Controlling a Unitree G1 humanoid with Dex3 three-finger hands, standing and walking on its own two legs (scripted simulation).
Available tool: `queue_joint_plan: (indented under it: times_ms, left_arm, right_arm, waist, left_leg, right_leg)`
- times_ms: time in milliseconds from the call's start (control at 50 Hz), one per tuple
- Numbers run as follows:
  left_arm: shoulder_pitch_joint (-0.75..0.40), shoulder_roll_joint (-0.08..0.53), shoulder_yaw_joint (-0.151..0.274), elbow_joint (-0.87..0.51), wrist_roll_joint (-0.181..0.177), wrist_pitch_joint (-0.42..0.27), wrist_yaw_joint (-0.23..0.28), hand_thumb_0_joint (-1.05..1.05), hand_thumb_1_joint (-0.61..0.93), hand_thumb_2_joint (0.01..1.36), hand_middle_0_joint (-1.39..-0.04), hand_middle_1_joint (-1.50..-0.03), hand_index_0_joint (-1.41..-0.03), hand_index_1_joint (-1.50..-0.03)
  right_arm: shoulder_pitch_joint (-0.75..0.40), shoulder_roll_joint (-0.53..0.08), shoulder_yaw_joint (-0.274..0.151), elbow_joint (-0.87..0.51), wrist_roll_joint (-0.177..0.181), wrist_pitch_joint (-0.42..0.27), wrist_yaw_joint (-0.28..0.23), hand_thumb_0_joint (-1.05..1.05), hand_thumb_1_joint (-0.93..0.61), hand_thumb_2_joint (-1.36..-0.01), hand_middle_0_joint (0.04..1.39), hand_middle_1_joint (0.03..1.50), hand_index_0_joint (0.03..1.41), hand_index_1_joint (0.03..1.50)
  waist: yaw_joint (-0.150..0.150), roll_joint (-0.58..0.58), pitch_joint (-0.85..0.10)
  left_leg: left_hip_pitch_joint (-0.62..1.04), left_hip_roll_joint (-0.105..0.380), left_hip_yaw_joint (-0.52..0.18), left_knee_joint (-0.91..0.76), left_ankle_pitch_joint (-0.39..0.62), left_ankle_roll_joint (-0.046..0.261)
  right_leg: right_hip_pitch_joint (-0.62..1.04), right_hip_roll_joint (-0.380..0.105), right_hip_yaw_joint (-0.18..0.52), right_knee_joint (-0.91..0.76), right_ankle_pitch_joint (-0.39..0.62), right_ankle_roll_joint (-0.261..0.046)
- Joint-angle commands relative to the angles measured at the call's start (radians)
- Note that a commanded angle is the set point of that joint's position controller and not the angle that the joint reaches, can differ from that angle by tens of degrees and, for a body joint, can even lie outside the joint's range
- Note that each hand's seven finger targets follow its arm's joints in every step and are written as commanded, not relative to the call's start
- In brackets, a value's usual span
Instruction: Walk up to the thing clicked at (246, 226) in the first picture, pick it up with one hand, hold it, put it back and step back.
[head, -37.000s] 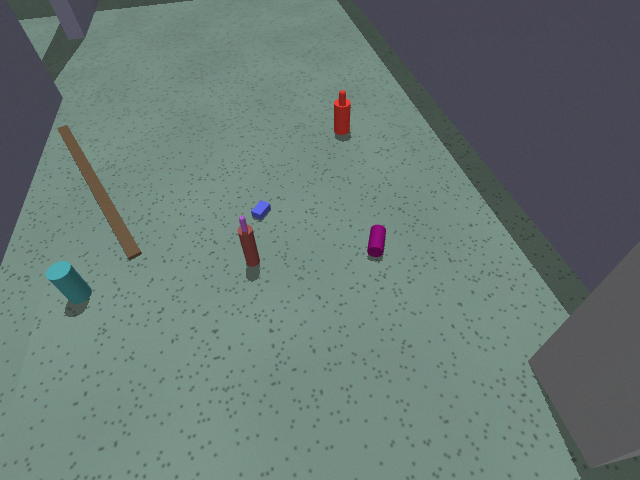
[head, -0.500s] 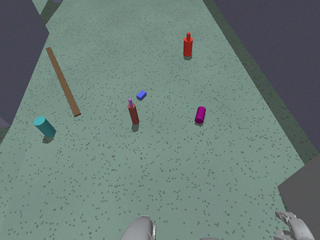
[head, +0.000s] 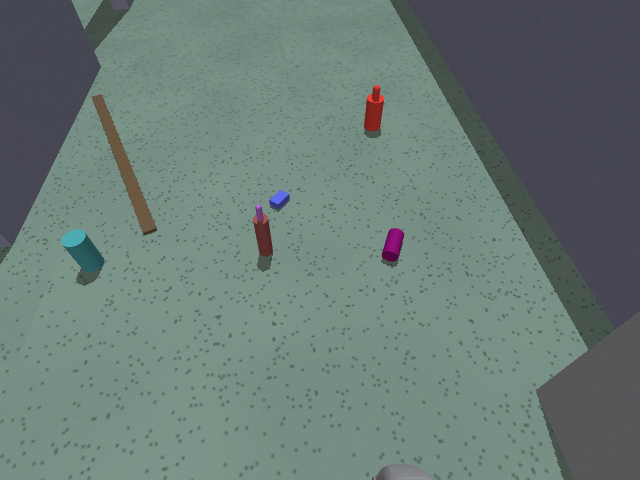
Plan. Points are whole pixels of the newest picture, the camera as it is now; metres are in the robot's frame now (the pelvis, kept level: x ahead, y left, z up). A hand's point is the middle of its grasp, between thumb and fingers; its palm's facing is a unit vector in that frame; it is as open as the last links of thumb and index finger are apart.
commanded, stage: step back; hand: left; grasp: from the side
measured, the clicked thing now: (262, 229) +1.01 +0.21 -0.64
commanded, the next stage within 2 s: stand in 0.56 s
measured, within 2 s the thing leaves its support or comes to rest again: neither
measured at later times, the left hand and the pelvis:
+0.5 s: hand out of the picture +0.14 +0.27 -0.15, palm faces +0.02 -0.94 -0.35, open 7.4 cm; pelvis +0.05 +0.01 +0.00, yaw +1 degrees
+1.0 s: hand out of the picture +0.12 +0.26 -0.14, palm faces -0.01 -0.94 -0.34, open 7.4 cm; pelvis +0.05 +0.00 +0.01, yaw +1 degrees
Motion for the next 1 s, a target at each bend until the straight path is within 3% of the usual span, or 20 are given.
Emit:
queue_joint_plan:
  times_ms: [0,20,40,60,80,100,160,240,300,320,340,360,380,400,460,520,540,680,860,980]
  left_arm:
    - [-0.004,0.14,0.044,-0.041,-0.004,-0.05,0.027,0.0,0.9,0.9,-0.2,-0.3,-0.2,-0.3]
    - [0.034,0.15,0.048,-0.021,-0.003,-0.055,0.036,0.0,0.9,0.9,-0.2,-0.3,-0.2,-0.3]
    - [0.066,0.188,0.062,-0.007,0.003,-0.06,0.046,0.0,0.9,0.9,-0.2,-0.3,-0.2,-0.3]
    - [0.061,0.257,0.077,-0.019,0.016,-0.066,0.053,0.0,0.9,0.9,-0.2,-0.3,-0.2,-0.3]
    - [-0.018,0.288,0.072,-0.042,0.01,-0.062,0.051,0.0,0.9,0.9,-0.2,-0.3,-0.2,-0.3]
    - [-0.103,0.287,0.07,-0.065,0.011,-0.059,0.046,0.0,0.9,0.9,-0.2,-0.3,-0.2,-0.3]
    - [-0.129,0.22,0.052,-0.064,0.004,-0.064,0.046,0.0,0.9,0.9,-0.2,-0.3,-0.2,-0.3]
    - [-0.132,0.217,0.048,-0.045,-0.003,-0.06,0.045,0.0,0.9,0.9,-0.2,-0.3,-0.2,-0.3]
    - [-0.163,0.188,0.033,-0.048,-0.016,-0.043,0.045,0.0,0.9,0.9,-0.2,-0.3,-0.2,-0.3]
    - [-0.155,0.167,0.024,-0.05,-0.02,-0.04,0.046,0.0,0.9,0.9,-0.2,-0.3,-0.2,-0.3]
    - [-0.139,0.145,0.017,-0.051,-0.027,-0.037,0.046,0.0,0.9,0.9,-0.2,-0.3,-0.2,-0.3]
    - [-0.138,0.153,0.017,-0.03,-0.033,-0.031,0.045,0.0,0.9,0.9,-0.2,-0.3,-0.2,-0.3]
    - [-0.144,0.155,0.017,-0.011,-0.025,-0.032,0.047,0.0,0.9,0.9,-0.2,-0.3,-0.2,-0.3]
    - [-0.133,0.158,0.015,0.001,-0.019,-0.036,0.048,0.0,0.9,0.9,-0.2,-0.3,-0.2,-0.3]
    - [-0.155,0.195,0.022,0.006,-0.021,-0.045,0.046,0.0,0.9,0.9,-0.2,-0.3,-0.2,-0.3]
    - [-0.161,0.177,0.012,0.029,-0.026,-0.04,0.049,0.0,0.9,0.9,-0.2,-0.3,-0.2,-0.3]
    - [-0.139,0.126,-0.014,0.055,-0.033,-0.037,0.042,0.0,0.9,0.9,-0.2,-0.3,-0.2,-0.3]
    - [-0.172,0.152,-0.022,0.086,-0.024,-0.031,0.038,0.0,0.9,0.9,-0.2,-0.3,-0.2,-0.3]
    - [-0.183,0.159,-0.027,0.113,-0.018,-0.036,0.035,0.0,0.9,0.9,-0.2,-0.3,-0.2,-0.3]
    - [-0.174,0.165,-0.027,0.119,-0.017,-0.044,0.036,0.0,0.9,0.9,-0.2,-0.3,-0.2,-0.3]
  right_arm:
    - [-0.099,-0.241,-0.057,-0.082,0.022,-0.002,-0.024,0.0,-0.9,-0.9,0.2,0.3,0.2,0.3]
    - [-0.105,-0.203,-0.04,-0.086,0.032,0.005,-0.027,0.0,-0.9,-0.9,0.2,0.3,0.2,0.3]
    - [-0.081,-0.146,-0.021,-0.092,0.041,0.006,-0.029,0.0,-0.9,-0.9,0.2,0.3,0.2,0.3]
    - [-0.068,-0.112,-0.005,-0.105,0.046,0.006,-0.033,0.0,-0.9,-0.9,0.2,0.3,0.2,0.3]
    - [-0.055,-0.165,-0.021,-0.081,0.038,0.021,-0.045,0.0,-0.9,-0.9,0.2,0.3,0.2,0.3]
    - [-0.008,-0.206,-0.038,-0.047,0.032,0.026,-0.046,0.0,-0.9,-0.9,0.2,0.3,0.2,0.3]
    - [-0.021,-0.199,-0.032,-0.015,0.034,0.02,-0.037,0.0,-0.9,-0.9,0.2,0.3,0.2,0.3]
    - [-0.021,-0.178,-0.022,0.007,0.026,0.013,-0.036,0.0,-0.9,-0.9,0.2,0.3,0.2,0.3]
    - [-0.009,-0.18,-0.033,0.04,0.015,0.002,-0.041,0.0,-0.9,-0.9,0.2,0.3,0.2,0.3]
    - [-0.028,-0.202,-0.04,0.038,0.012,-0.001,-0.045,0.0,-0.9,-0.9,0.2,0.3,0.2,0.3]
    - [-0.07,-0.238,-0.042,0.026,0.007,-0.003,-0.047,0.0,-0.9,-0.9,0.2,0.3,0.2,0.3]
    - [-0.159,-0.26,-0.037,0.011,0.021,-0.002,-0.041,0.0,-0.9,-0.9,0.2,0.3,0.2,0.3]
    - [-0.196,-0.259,-0.034,0.016,0.021,0.002,-0.036,0.0,-0.9,-0.9,0.2,0.3,0.2,0.3]
    - [-0.211,-0.234,-0.027,0.024,0.023,0.004,-0.033,0.0,-0.9,-0.9,0.2,0.3,0.2,0.3]
    - [-0.167,-0.206,-0.015,0.045,0.024,0.002,-0.038,0.0,-0.9,-0.9,0.2,0.3,0.2,0.3]
    - [-0.201,-0.209,-0.017,0.063,0.03,0.003,-0.036,0.0,-0.9,-0.9,0.2,0.3,0.2,0.3]
    - [-0.185,-0.217,-0.005,0.062,0.041,-0.011,-0.032,0.0,-0.9,-0.9,0.2,0.3,0.2,0.3]
    - [-0.228,-0.207,0.001,0.08,0.043,-0.015,-0.035,0.0,-0.9,-0.9,0.2,0.3,0.2,0.3]
    - [-0.26,-0.201,0.002,0.091,0.042,-0.008,-0.027,0.0,-0.9,-0.9,0.2,0.3,0.2,0.3]
    - [-0.254,-0.197,0.005,0.096,0.042,-0.007,-0.024,0.0,-0.9,-0.9,0.2,0.3,0.2,0.3]
  waist:
    - [0.046,0.2,-0.027]
    - [0.069,0.153,-0.052]
    - [0.079,0.036,-0.1]
    - [0.073,-0.126,-0.107]
    - [0.058,-0.079,-0.093]
    - [0.026,-0.072,-0.036]
    - [0.022,-0.081,0.003]
    - [0.022,-0.13,-0.059]
    - [-0.006,-0.082,-0.094]
    - [0.003,-0.035,-0.112]
    - [0.027,0.044,-0.124]
    - [0.053,0.077,-0.103]
    - [0.051,0.103,-0.074]
    - [0.062,0.084,-0.076]
    - [0.025,0.061,-0.127]
    - [0.032,0.088,-0.138]
    - [0.025,0.085,-0.163]
    - [0.021,0.069,-0.124]
    - [0.017,0.038,-0.071]
    - [0.015,0.027,-0.1]
  left_leg:
    - [-0.133,0.161,-0.114,-0.035,0.133,0.131]
    - [-0.166,0.123,-0.071,0.058,0.165,0.097]
    - [-0.238,0.075,-0.049,0.178,0.077,0.057]
    - [-0.369,-0.032,-0.04,0.303,-0.108,0.014]
    - [-0.273,-0.005,-0.067,0.376,-0.301,0.014]
    - [-0.2,0.023,-0.072,0.41,-0.311,0.009]
    - [-0.222,0.035,-0.084,0.342,-0.229,0.02]
    - [-0.139,0.039,0.011,0.155,-0.132,0.005]
    - [0.018,0.029,0.023,-0.079,0.156,0.011]
    - [0.048,0.083,-0.039,-0.076,0.265,0.03]
    - [0.021,0.178,-0.151,-0.103,0.295,0.065]
    - [-0.069,0.207,-0.172,-0.092,0.195,0.111]
    - [-0.151,0.218,-0.168,-0.094,0.144,0.121]
    - [-0.15,0.191,-0.124,-0.081,0.145,0.092]
    - [-0.073,0.12,-0.051,-0.049,0.276,0.038]
    - [-0.009,0.14,-0.06,-0.066,0.377,0.046]
    - [0.044,0.152,-0.083,-0.099,0.432,0.045]
    - [0.086,0.149,-0.058,-0.16,0.443,0.021]
    - [0.085,0.138,-0.048,-0.223,0.232,0.013]
    - [0.101,0.137,-0.038,-0.22,0.258,0.012]
  right_leg:
    - [0.198,0.042,-0.062,-0.289,0.195,0.006]
    - [0.293,0.044,-0.052,-0.36,0.265,0.002]
    - [0.393,-0.049,0.087,-0.37,0.317,-0.01]
    - [0.422,-0.233,0.381,-0.444,0.313,-0.076]
    - [0.233,-0.358,0.479,-0.49,0.088,-0.165]
    - [0.094,-0.375,0.497,-0.491,-0.02,-0.218]
    - [0.107,-0.26,0.305,-0.458,0.114,-0.155]
    - [0.147,-0.224,0.193,-0.364,0.418,-0.128]
    - [0.11,-0.168,0.102,-0.237,0.536,-0.063]
    - [0.09,-0.135,0.076,-0.195,0.519,-0.035]
    - [0.077,-0.083,0.052,-0.183,0.397,-0.007]
    - [0.127,-0.027,0.011,-0.193,0.183,0.003]
    - [0.195,-0.025,0.013,-0.221,0.129,0.003]
    - [0.235,-0.053,0.03,-0.272,0.197,-0.004]
    - [0.251,-0.114,0.09,-0.273,0.448,-0.024]
    - [0.239,-0.098,0.055,-0.28,0.48,-0.013]
    - [0.256,-0.09,0.055,-0.297,0.507,-0.007]
    - [0.28,-0.099,0.051,-0.374,0.509,0.006]
    - [0.245,-0.106,0.066,-0.469,0.363,0.011]
    - [0.266,-0.113,0.068,-0.479,0.419,0.012]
